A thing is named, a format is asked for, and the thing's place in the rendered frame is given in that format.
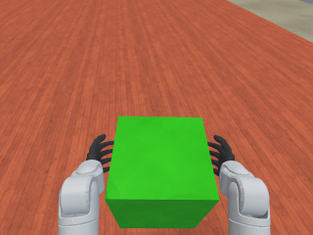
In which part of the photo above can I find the right robot forearm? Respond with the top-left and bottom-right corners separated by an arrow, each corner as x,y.
219,161 -> 271,235

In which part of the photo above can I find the left robot forearm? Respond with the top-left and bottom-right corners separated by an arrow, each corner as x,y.
58,160 -> 105,235

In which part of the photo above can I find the robot left hand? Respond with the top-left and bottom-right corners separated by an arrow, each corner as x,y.
86,134 -> 114,173

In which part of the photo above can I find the robot right hand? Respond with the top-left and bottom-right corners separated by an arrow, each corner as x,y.
207,135 -> 235,177

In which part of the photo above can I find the carton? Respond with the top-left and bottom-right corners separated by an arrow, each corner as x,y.
105,116 -> 220,229

